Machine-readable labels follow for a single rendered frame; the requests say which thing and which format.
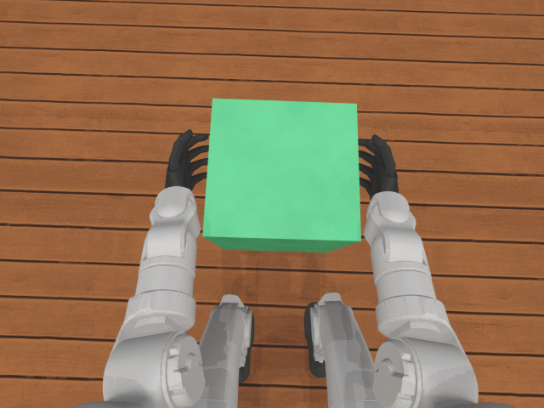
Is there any right robot upper arm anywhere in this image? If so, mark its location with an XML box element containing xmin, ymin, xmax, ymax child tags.
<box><xmin>372</xmin><ymin>336</ymin><xmax>517</xmax><ymax>408</ymax></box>

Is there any robot right hand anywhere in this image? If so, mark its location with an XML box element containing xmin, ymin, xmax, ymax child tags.
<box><xmin>358</xmin><ymin>134</ymin><xmax>399</xmax><ymax>201</ymax></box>

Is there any robot right forearm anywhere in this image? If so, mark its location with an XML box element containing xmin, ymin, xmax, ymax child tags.
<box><xmin>363</xmin><ymin>191</ymin><xmax>479</xmax><ymax>398</ymax></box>

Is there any robot right foot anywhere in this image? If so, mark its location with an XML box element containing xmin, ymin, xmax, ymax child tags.
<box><xmin>304</xmin><ymin>302</ymin><xmax>326</xmax><ymax>378</ymax></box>

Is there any left robot upper arm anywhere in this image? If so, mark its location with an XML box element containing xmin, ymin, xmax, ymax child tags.
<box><xmin>72</xmin><ymin>331</ymin><xmax>206</xmax><ymax>408</ymax></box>

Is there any robot right thigh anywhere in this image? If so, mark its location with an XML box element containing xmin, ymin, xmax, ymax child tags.
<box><xmin>310</xmin><ymin>301</ymin><xmax>382</xmax><ymax>408</ymax></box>

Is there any robot left forearm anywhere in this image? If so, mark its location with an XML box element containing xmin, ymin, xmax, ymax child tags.
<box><xmin>103</xmin><ymin>186</ymin><xmax>201</xmax><ymax>399</ymax></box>

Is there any robot left hand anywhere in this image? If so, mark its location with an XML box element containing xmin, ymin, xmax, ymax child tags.
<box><xmin>165</xmin><ymin>129</ymin><xmax>209</xmax><ymax>191</ymax></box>

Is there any carton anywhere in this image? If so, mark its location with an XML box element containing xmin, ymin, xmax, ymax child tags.
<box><xmin>202</xmin><ymin>99</ymin><xmax>361</xmax><ymax>252</ymax></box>

